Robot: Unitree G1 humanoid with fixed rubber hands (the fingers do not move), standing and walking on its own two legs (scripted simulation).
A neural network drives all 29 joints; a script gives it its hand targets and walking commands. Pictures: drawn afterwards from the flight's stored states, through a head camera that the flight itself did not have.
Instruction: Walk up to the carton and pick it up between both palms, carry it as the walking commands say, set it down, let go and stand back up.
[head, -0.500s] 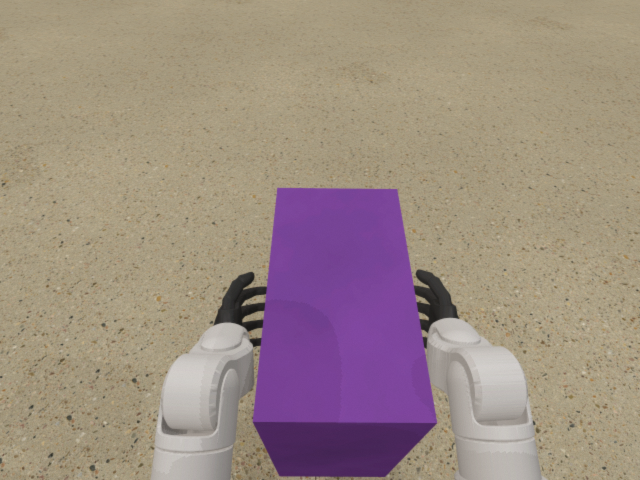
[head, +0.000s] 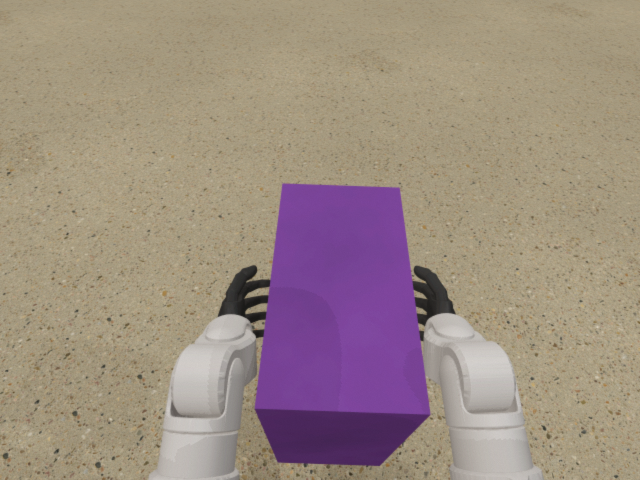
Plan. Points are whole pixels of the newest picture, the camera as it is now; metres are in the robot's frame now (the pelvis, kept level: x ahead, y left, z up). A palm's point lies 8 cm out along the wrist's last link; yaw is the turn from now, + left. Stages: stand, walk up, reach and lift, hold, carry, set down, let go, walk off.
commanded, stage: carry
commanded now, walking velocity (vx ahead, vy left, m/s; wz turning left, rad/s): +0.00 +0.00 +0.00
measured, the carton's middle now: (334, 334) +0.31 -0.01 +0.00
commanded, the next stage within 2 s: hold in 1.42 s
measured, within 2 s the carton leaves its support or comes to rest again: neither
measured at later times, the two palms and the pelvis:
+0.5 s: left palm (237, 328) +0.30 +0.12 +0.04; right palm (426, 322) +0.30 -0.12 +0.04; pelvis +0.00 +0.00 +0.00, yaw +0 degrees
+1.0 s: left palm (244, 334) +0.29 +0.11 +0.04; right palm (434, 327) +0.29 -0.13 +0.04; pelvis -0.01 -0.01 +0.00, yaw +0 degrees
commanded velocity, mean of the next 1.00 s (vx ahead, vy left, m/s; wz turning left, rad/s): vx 0.00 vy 0.00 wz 0.00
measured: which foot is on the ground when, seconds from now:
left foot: down 0.00-1.00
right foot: down 0.00-1.00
